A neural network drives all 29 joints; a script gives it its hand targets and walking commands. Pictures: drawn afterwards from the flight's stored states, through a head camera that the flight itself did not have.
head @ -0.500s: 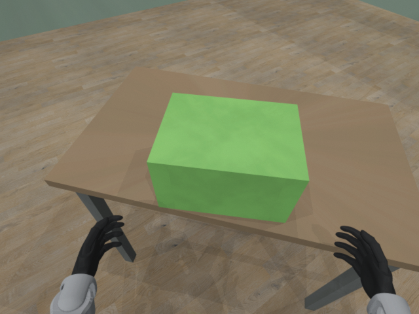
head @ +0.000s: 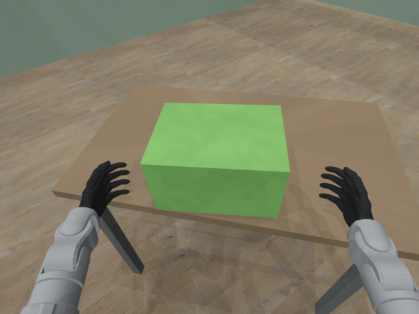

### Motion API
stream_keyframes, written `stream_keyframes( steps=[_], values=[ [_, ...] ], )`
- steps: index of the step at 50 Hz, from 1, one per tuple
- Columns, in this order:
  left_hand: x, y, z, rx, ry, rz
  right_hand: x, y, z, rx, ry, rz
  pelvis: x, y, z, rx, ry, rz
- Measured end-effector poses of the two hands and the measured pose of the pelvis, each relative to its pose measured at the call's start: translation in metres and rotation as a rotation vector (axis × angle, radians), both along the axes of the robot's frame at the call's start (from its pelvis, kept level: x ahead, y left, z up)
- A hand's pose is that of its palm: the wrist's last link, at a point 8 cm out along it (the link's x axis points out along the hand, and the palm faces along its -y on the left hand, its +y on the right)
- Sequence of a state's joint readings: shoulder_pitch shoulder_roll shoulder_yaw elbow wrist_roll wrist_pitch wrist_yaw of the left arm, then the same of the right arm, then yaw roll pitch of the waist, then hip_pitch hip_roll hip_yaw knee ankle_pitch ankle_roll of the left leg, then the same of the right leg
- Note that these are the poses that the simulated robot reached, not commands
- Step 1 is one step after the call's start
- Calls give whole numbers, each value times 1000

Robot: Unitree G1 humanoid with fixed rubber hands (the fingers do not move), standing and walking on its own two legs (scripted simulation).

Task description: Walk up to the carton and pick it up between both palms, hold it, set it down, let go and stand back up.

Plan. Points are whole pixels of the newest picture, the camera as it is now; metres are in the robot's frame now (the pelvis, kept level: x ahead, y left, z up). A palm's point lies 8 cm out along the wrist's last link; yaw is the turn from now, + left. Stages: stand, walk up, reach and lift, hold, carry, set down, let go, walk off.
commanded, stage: reach and lift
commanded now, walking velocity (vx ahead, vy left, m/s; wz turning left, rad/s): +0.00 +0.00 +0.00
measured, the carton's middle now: (218, 157) +0.46 +0.01 +0.02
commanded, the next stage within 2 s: none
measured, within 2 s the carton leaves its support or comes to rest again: neither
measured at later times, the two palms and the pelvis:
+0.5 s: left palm (96, 157) +0.37 +0.25 +0.12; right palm (357, 158) +0.34 -0.25 +0.13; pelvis -0.01 +0.02 +0.00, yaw +0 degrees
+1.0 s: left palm (114, 123) +0.44 +0.22 +0.15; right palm (350, 125) +0.41 -0.25 +0.15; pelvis +0.00 +0.01 +0.00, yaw +0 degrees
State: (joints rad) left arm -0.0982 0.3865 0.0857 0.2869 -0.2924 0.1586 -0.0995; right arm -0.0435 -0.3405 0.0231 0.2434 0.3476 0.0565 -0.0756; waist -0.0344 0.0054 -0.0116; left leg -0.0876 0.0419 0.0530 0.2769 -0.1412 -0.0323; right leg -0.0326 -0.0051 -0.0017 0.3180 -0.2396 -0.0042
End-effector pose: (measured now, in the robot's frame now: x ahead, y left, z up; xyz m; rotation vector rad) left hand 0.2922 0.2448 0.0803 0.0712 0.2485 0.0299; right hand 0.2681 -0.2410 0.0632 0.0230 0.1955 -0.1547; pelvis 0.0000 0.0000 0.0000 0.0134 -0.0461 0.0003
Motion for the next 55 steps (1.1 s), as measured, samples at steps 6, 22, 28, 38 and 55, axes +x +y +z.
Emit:
stream_keyframes(
  steps=[6,22,28,38,55],
  values=[
    [13,-4,-4,-35,13,19,3,-8,13,-40,36,-14,-9,3,0,-6,20,-8],
    [71,3,37,-9,12,44,64,-9,57,-54,41,14,-12,21,-1,-21,147,-8],
    [85,6,48,2,19,50,85,-11,67,-53,32,23,-6,22,-1,-24,161,-3],
    [110,-3,59,0,28,28,109,-18,77,-48,33,15,-2,14,-1,-25,191,8],
    [156,-23,70,-32,1,10,149,-9,83,-56,23,2,0,8,-4,-25,261,12]
  ],
)
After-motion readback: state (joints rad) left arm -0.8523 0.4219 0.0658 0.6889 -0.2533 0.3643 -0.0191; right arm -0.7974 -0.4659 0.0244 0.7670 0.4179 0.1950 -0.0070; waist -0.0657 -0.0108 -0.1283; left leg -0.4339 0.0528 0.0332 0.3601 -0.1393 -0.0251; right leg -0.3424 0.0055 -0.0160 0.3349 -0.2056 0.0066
